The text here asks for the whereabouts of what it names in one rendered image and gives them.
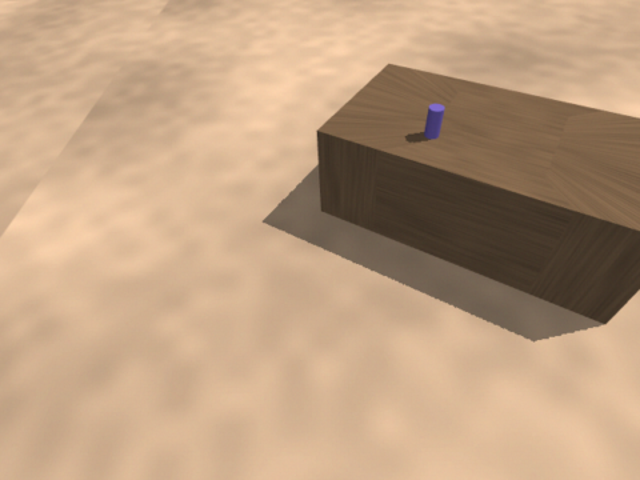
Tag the can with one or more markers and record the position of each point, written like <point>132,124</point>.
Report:
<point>434,121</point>

